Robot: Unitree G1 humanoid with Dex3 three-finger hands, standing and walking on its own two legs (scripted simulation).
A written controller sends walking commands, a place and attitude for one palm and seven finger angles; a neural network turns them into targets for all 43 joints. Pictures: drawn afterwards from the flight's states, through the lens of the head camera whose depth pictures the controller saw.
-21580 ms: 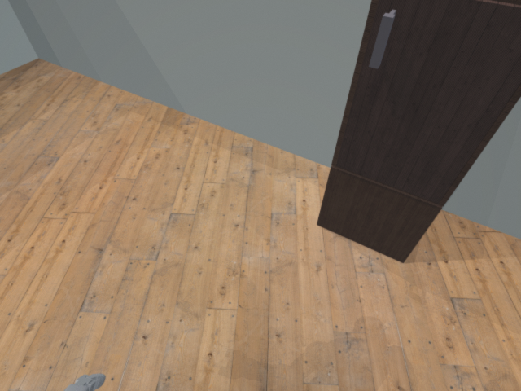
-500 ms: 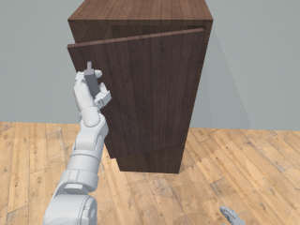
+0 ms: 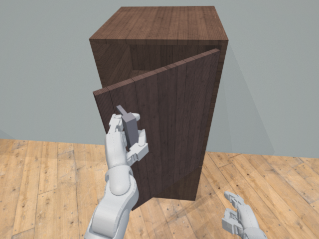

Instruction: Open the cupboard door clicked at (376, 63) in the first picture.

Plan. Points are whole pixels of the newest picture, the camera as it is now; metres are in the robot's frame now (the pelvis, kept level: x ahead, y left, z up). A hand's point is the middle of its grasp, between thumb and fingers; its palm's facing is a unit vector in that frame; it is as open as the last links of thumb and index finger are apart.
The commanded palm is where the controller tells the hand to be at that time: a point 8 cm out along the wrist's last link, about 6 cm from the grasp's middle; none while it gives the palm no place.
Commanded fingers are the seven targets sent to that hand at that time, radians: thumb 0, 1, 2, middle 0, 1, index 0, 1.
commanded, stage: pull the door open along its arc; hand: left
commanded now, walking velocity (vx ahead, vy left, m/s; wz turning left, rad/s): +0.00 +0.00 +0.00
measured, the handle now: (127, 130) +0.33 +0.11 +0.14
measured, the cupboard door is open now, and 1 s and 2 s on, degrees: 40 40 41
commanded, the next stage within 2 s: open thumb and fingers to let go in 0.08 s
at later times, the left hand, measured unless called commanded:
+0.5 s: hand (144, 142) +0.29 +0.06 +0.15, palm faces +0.33 -0.94 +0.01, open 8.4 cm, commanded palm +0.24 +0.11 +0.14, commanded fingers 0.00 -0.29 0.39 -0.31 -1.22 -0.31 -1.22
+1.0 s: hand (142, 141) +0.29 +0.07 +0.15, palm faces +0.30 -0.96 +0.02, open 14.6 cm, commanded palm +0.25 +0.11 +0.14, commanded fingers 0.00 -0.50 0.30 -0.15 -0.30 -0.15 -0.30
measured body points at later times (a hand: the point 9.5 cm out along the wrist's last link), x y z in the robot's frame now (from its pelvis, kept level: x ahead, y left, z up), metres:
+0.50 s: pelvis -0.02 -0.01 +0.00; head -0.04 -0.03 +0.45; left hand +0.27 +0.11 +0.15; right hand +0.17 -0.21 -0.10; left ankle -0.02 +0.12 -0.74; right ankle -0.01 -0.09 -0.74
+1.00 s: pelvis -0.03 +0.01 +0.00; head -0.06 +0.00 +0.45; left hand +0.27 +0.12 +0.15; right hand +0.17 -0.17 -0.09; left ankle -0.02 +0.12 -0.74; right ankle -0.01 -0.09 -0.74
